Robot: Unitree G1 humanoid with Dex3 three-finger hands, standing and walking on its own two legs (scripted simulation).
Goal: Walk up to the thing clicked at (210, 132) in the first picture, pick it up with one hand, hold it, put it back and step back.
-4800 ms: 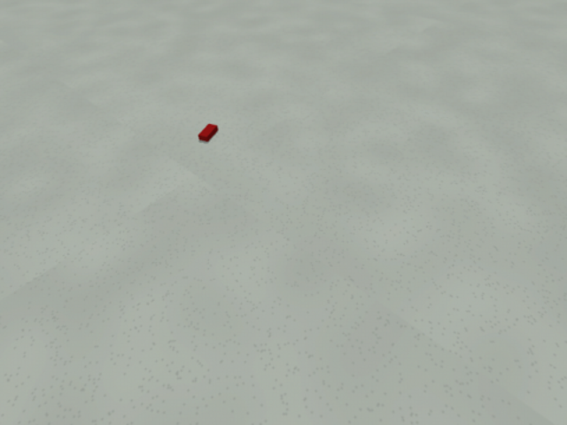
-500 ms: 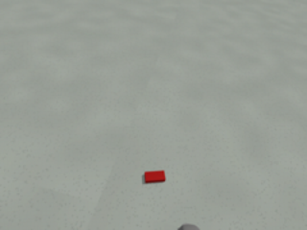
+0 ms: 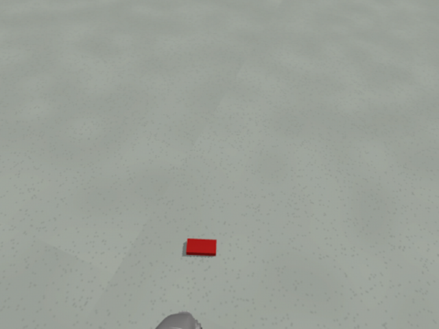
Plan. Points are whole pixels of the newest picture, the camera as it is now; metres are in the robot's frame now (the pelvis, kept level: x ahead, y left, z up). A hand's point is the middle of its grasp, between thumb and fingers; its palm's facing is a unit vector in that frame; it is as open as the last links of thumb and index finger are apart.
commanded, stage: walk up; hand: left
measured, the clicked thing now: (201, 247) +0.51 +0.09 -0.73
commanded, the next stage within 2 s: none
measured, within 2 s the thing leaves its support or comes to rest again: neither
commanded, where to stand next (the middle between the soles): +0.14 -0.16 m, yaw +2 degrees
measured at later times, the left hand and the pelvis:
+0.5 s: hand out of the picture +0.10 +0.07 -0.13, palm faces -0.05 -0.92 -0.40, open 7.4 cm; pelvis +0.04 -0.20 +0.00, yaw -2 degrees
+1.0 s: hand out of the picture +0.10 +0.13 -0.14, palm faces +0.05 -0.88 -0.47, open 7.4 cm; pelvis +0.06 -0.17 +0.00, yaw +4 degrees
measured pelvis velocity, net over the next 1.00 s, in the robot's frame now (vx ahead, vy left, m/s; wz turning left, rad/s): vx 0.06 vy -0.17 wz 0.06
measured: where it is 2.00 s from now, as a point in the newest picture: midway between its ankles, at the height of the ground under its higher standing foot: outside the picture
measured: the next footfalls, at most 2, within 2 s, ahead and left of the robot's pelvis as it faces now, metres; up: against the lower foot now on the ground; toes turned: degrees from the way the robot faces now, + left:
right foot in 0.34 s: +0.12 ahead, -0.31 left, +0.00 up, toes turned +1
left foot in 0.88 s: +0.13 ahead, -0.04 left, +0.00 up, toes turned +2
